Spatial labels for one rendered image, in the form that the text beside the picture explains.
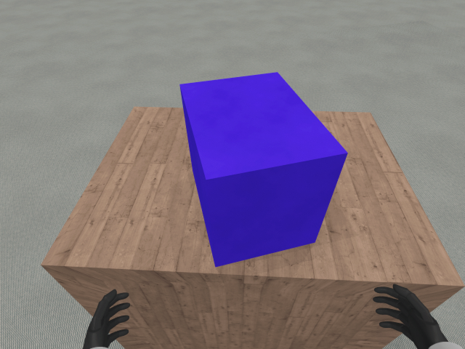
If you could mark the robot left hand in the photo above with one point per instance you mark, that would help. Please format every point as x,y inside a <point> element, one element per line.
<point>98,332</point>

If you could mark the robot right hand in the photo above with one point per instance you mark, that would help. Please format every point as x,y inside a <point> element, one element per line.
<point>418,324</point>

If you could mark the carton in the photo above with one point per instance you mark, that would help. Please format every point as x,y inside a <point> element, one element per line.
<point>265,167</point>

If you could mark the pedestal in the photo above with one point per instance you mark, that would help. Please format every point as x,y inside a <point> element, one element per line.
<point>138,228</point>

